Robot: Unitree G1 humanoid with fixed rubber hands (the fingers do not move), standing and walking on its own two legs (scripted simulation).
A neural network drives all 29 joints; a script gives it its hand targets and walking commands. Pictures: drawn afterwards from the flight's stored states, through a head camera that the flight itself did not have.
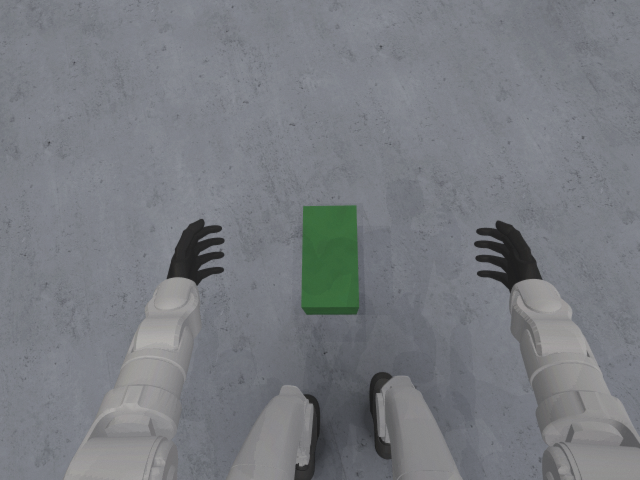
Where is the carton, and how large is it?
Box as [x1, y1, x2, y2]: [301, 205, 358, 314]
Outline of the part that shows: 355,205 303,206 301,307 307,314 356,314 358,308 358,281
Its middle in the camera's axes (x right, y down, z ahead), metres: +0.02 +0.07 +1.06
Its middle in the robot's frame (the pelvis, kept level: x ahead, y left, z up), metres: +0.51 +0.03 -0.63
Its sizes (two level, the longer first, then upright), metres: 0.268 0.142 0.162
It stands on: the floor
